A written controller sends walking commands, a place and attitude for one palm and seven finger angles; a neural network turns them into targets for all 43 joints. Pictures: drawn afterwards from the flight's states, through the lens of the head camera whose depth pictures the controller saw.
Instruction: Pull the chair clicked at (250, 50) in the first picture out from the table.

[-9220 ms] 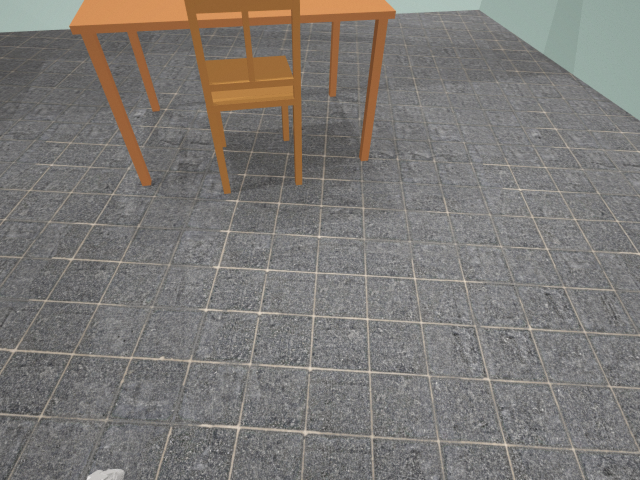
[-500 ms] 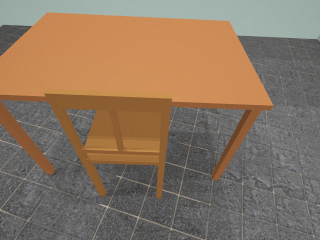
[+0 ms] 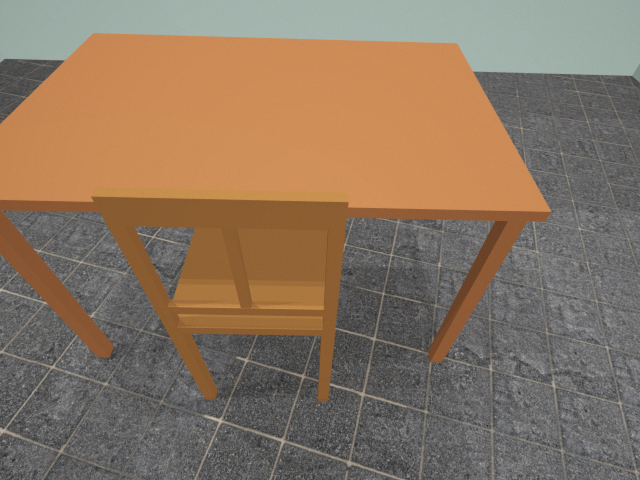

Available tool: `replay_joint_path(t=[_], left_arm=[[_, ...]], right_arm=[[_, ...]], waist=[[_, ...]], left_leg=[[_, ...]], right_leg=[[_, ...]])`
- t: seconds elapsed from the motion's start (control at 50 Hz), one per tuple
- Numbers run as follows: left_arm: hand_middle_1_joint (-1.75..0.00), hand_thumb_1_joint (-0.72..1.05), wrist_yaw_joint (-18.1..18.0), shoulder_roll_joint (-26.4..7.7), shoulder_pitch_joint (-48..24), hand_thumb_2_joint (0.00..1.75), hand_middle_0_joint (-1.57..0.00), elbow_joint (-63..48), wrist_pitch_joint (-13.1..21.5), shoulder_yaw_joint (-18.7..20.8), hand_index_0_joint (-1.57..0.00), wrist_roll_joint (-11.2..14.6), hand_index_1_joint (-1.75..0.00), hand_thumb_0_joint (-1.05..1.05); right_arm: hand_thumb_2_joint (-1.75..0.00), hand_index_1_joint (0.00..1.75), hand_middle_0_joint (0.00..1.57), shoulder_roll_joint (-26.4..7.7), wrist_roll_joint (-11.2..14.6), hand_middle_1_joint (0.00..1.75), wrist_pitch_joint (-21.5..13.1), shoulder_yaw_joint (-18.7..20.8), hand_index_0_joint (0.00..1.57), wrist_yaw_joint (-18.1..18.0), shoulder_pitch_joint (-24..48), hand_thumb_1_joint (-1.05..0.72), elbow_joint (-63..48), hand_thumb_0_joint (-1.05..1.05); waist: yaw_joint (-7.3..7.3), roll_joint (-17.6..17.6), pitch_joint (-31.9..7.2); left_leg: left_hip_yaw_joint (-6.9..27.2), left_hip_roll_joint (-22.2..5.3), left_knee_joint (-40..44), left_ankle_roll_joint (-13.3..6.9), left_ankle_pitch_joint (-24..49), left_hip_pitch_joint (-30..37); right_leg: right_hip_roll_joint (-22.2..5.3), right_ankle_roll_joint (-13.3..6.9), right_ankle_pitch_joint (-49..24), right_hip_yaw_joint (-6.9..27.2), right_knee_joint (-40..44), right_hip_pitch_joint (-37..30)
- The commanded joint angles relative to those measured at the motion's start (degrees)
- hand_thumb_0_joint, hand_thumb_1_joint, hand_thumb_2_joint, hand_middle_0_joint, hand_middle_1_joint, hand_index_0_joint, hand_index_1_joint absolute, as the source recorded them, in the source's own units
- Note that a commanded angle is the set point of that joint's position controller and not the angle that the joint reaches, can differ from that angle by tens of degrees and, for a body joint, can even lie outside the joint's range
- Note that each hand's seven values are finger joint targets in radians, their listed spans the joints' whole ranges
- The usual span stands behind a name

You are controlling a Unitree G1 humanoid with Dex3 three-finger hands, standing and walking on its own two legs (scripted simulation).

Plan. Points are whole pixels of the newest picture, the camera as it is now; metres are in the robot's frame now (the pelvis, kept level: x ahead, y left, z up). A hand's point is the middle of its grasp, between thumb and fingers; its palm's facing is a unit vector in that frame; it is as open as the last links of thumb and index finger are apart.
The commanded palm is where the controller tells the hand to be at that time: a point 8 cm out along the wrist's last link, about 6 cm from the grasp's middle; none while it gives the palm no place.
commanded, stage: look again from close up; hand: left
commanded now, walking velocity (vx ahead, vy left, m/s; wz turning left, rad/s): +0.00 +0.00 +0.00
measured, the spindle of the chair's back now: (238, 269) +0.48 +0.18 -0.11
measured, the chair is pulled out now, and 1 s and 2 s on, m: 0.00 0.00 0.00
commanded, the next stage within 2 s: raise the hand toward the chair's back in 0.54 s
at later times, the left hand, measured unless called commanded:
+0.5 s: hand out of the picture +0.00 +0.15 -0.18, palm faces +0.03 -0.98 -0.17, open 7.4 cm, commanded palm none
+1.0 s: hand (238, 421) +0.20 +0.12 -0.03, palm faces -0.01 -1.00 +0.02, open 8.7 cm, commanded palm +0.14 +0.21 -0.06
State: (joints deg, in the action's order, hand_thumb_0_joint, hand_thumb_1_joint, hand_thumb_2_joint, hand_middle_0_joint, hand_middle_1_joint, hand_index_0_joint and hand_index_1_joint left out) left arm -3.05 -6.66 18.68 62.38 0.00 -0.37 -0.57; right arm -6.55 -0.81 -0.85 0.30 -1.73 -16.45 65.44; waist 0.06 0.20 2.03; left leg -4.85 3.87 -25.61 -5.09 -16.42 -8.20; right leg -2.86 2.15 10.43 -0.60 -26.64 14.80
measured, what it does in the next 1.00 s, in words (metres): lowers itself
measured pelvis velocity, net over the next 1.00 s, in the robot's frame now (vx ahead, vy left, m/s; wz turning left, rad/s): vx -0.01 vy -0.04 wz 0.03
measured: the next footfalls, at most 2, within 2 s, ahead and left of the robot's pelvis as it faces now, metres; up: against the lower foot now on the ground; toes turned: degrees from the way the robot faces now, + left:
none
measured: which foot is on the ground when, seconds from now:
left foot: down 0.00-1.00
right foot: down 0.00-1.00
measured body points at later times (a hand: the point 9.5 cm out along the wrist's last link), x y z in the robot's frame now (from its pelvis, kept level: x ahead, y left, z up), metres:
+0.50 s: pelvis +0.01 -0.01 +0.00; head +0.02 +0.00 +0.45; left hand +0.00 +0.20 -0.16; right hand +0.00 -0.21 -0.16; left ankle -0.02 +0.06 -0.74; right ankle +0.04 -0.14 -0.74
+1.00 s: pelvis -0.01 -0.04 -0.07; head +0.02 -0.02 +0.38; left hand +0.19 +0.17 -0.03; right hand +0.20 -0.31 -0.10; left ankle -0.02 +0.06 -0.74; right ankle +0.04 -0.13 -0.74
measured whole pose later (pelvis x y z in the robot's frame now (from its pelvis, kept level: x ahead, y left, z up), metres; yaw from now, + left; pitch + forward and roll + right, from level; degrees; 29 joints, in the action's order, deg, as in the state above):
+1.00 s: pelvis -0.01 -0.04 -0.07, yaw +2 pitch +11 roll +1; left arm 13.4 -8.0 22.5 8.0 31.4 5.0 11.3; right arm -16.4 0.4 -14.4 4.8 1.5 -9.7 30.7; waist -2.2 2.8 -9.0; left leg -3.4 1.4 -59.1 -2.0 -29.8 -39.7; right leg 0.1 -3.1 24.8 -3.0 -59.2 45.6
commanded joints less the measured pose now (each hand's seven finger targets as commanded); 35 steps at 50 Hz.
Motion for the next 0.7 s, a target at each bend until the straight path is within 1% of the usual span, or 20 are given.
replay_joint_path(t=[0.0,0.04,0.06,0.12,0.16,0.18,0.22,0.24,0.28,0.3,0.34,0.38,0.42,0.46,0.52,0.6,0.62,0.64,0.66,0.68], left_arm=[[-0.30,0.90,-0.1,-4.3,4.1,0.90,-0.20,-1.2,0.9,0.8,-0.20,-0.1,-0.30,0.00],[-0.30,0.90,-0.1,-4.2,4.3,0.90,-0.20,-1.0,1.0,0.9,-0.20,-0.1,-0.30,0.00],[-0.30,0.90,-0.1,-4.5,4.5,0.90,-0.20,-1.1,1.0,0.9,-0.20,-0.1,-0.30,0.00],[-0.30,0.90,-0.1,-4.5,4.1,0.90,-0.20,-1.0,1.0,0.9,-0.20,0.0,-0.30,0.00],[-0.30,0.90,-0.1,-4.7,4.2,0.90,-0.20,-0.9,1.0,0.9,-0.20,0.0,-0.30,0.00],[-0.30,0.90,0.0,-4.7,4.0,0.90,-0.20,-0.9,1.0,0.9,-0.20,0.0,-0.30,0.00],[-0.30,0.90,0.0,-4.6,3.9,0.90,-0.20,-0.9,1.0,1.0,-0.20,0.0,-0.30,0.00],[-0.30,0.90,0.0,-4.5,3.9,0.90,-0.20,-0.8,1.0,1.0,-0.20,0.0,-0.30,0.00],[-0.30,0.90,0.0,-4.5,3.9,0.90,-0.20,-0.7,1.0,0.9,-0.20,0.0,-0.30,0.00],[-0.30,0.90,0.0,-4.6,4.0,0.90,-0.20,-0.8,1.0,0.9,-0.20,0.1,-0.30,0.00],[-0.30,0.90,0.0,-4.5,3.9,0.90,-0.20,-0.6,1.1,1.0,-0.20,0.1,-0.30,0.00],[-0.30,0.90,0.0,-4.6,4.0,0.90,-0.20,-0.6,1.1,0.9,-0.20,0.1,-0.30,0.00],[-0.30,0.90,0.0,-4.5,3.7,0.90,-0.20,-0.6,1.1,1.0,-0.20,0.1,-0.30,0.00],[-0.30,0.90,0.0,-4.6,3.9,0.90,-0.20,-0.5,1.0,0.9,-0.20,0.1,-0.30,0.00],[-0.30,0.90,0.0,-4.3,3.9,0.90,-0.20,-0.4,1.0,1.0,-0.20,0.1,-0.30,0.00],[-0.30,0.90,0.0,-4.2,3.7,0.90,-0.20,-0.3,1.0,1.0,-0.20,0.1,-0.30,0.00],[-0.30,0.90,-1.9,-7.6,6.0,0.90,-0.20,2.0,1.6,0.8,-0.20,-0.9,-0.30,0.00],[-0.30,0.88,-2.0,-18.8,-37.1,0.89,-0.20,-89.5,13.3,6.1,-0.20,10.6,-0.30,0.00],[-0.29,0.85,-5.6,-22.7,-28.1,0.88,-0.20,-87.1,11.6,10.4,-0.20,7.7,-0.29,0.00],[-0.29,0.83,-6.1,-2.7,-1.7,0.87,-0.19,-68.8,3.1,-2.6,-0.19,6.5,-0.29,0.00]], right_arm=[[-0.90,0.30,0.20,-5.6,0.3,0.30,-0.8,0.7,0.20,-0.5,-4.2,-0.90,-1.2,0.00],[-0.90,0.30,0.20,-5.4,0.3,0.30,-0.9,0.7,0.20,-0.5,-4.3,-0.90,-1.1,0.00],[-0.90,0.30,0.20,-5.4,0.4,0.30,-0.9,0.7,0.20,-0.5,-4.2,-0.90,-1.0,0.00],[-0.90,0.30,0.20,-5.3,0.4,0.30,-0.8,0.6,0.20,-0.5,-4.0,-0.90,-0.9,0.00],[-0.90,0.30,0.20,-5.3,0.4,0.30,-0.7,0.5,0.20,-0.5,-4.0,-0.90,-0.8,0.00],[-0.90,0.30,0.20,-5.2,0.4,0.30,-0.7,0.6,0.20,-0.5,-3.9,-0.90,-0.7,0.00],[-0.90,0.30,0.20,-5.2,0.3,0.30,-0.7,0.5,0.20,-0.5,-4.1,-0.90,-0.7,0.00],[-0.90,0.30,0.20,-5.3,0.3,0.30,-0.8,0.5,0.20,-0.5,-4.1,-0.90,-0.5,0.00],[-0.90,0.30,0.20,-5.1,0.4,0.30,-0.8,0.5,0.20,-0.5,-3.9,-0.90,-0.5,0.00],[-0.90,0.30,0.20,-5.2,0.4,0.30,-0.8,0.5,0.20,-0.5,-3.9,-0.90,-0.5,0.00],[-0.90,0.30,0.20,-5.0,0.3,0.30,-0.9,0.4,0.20,-0.6,-4.4,-0.90,-0.2,0.00],[-0.90,0.30,0.20,-5.0,0.4,0.30,-0.8,0.4,0.20,-0.6,-4.2,-0.90,-0.2,0.00],[-0.90,0.30,0.20,-4.9,0.4,0.30,-0.8,0.3,0.20,-0.6,-4.5,-0.90,0.0,0.00],[-0.90,0.30,0.20,-4.9,0.4,0.30,-0.8,0.3,0.20,-0.6,-4.4,-0.90,0.0,0.00],[-0.90,0.30,0.20,-4.9,0.3,0.30,-0.9,0.3,0.20,-0.7,-4.8,-0.90,0.2,0.00],[-0.90,0.30,0.20,-4.7,0.4,0.30,-0.9,0.3,0.20,-0.8,-5.2,-0.90,0.3,0.00],[-0.90,0.30,0.20,-8.0,1.1,0.30,-1.7,0.1,0.20,-0.2,-0.8,-0.90,-4.9,0.00],[-0.90,0.30,0.20,-18.6,3.2,0.30,-10.3,1.4,0.20,-2.2,-2.7,-0.90,-26.5,0.00],[-0.90,0.30,0.20,-13.4,3.0,0.30,-15.3,-0.3,0.20,-3.8,2.5,-0.90,-22.2,0.00],[-0.90,0.30,0.20,-10.1,2.7,0.30,-18.6,-0.1,0.20,-2.9,2.2,-0.90,-24.4,0.00]], waist=[[-0.04,-0.4,3.1],[-0.08,-0.6,2.2],[0.09,0.0,1.9],[-0.05,0.1,3.2],[-0.03,0.1,2.9],[-0.04,0.7,2.9],[-0.17,0.4,2.8],[-0.11,-0.6,2.5],[-0.05,0.6,2.7],[-0.09,0.1,2.9],[-0.17,-0.3,1.9],[-0.12,0.0,1.8],[-0.19,0.0,2.9],[-0.09,-0.2,2.7],[-0.18,-0.9,2.1],[-0.25,0.1,2.8],[1.05,4.5,1.9],[-5.76,-10.1,-27.8],[-2.80,-16.9,-24.2],[-2.15,-13.9,-12.8]], left_leg=[[9.6,-10.2,8.7,1.8,7.8,-4.4],[9.1,-10.0,8.0,1.8,10.6,-3.1],[9.0,-10.0,7.6,1.7,10.5,-2.9],[8.6,-9.7,7.7,1.9,8.7,-3.6],[8.6,-9.6,7.6,1.9,9.0,-3.3],[8.5,-9.6,7.6,1.9,7.7,-3.6],[8.4,-9.6,7.5,1.9,8.7,-3.1],[8.3,-9.6,7.6,2.0,9.1,-2.7],[8.4,-9.6,7.6,1.9,8.7,-2.9],[8.2,-9.5,7.4,2.0,8.9,-2.8],[8.0,-9.7,7.3,2.0,11.0,-2.1],[7.9,-9.6,7.1,2.0,10.4,-1.9],[8.1,-9.7,7.6,2.1,9.9,-2.6],[8.2,-9.8,8.0,2.0,9.3,-2.3],[8.1,-9.9,7.8,2.1,11.9,-1.5],[8.2,-10.1,8.3,2.2,10.8,-1.8],[7.2,-11.7,-1.4,3.6,24.6,-6.1],[10.2,-6.5,4.0,7.3,29.6,9.2],[7.2,-8.7,6.4,8.5,27.7,11.8],[10.0,-9.3,9.3,9.4,24.3,1.9]], right_leg=[[-2.7,-2.5,-4.8,2.6,1.6,-1.6],[-2.9,-2.6,-6.2,2.9,1.5,-2.1],[-2.9,-2.6,-5.9,2.9,1.9,-2.3],[-3.1,-2.8,-5.7,3.5,2.3,-1.8],[-3.0,-2.9,-5.9,3.7,2.5,-2.1],[-3.1,-2.8,-5.3,3.8,2.8,-2.1],[-3.1,-3.0,-6.2,4.0,2.5,-2.0],[-3.2,-3.0,-6.3,3.9,2.5,-2.1],[-3.1,-2.9,-6.0,3.9,2.9,-2.2],[-3.1,-3.0,-6.4,4.3,2.9,-1.9],[-3.2,-3.1,-7.8,4.3,2.6,-2.7],[-3.2,-3.1,-7.3,4.3,3.0,-2.8],[-3.1,-3.0,-6.7,4.2,3.0,-2.4],[-2.9,-3.0,-6.0,4.2,3.3,-2.5],[-3.0,-3.0,-7.6,4.0,2.8,-2.9],[-2.8,-2.9,-6.5,4.1,3.1,-2.6],[-4.8,-2.9,-20.8,2.9,0.4,-5.0],[1.9,-2.6,-10.4,-1.3,-4.8,-7.0],[2.8,-2.6,3.3,-0.9,-11.4,-0.8],[2.7,-3.2,12.8,-3.6,-13.9,7.0]])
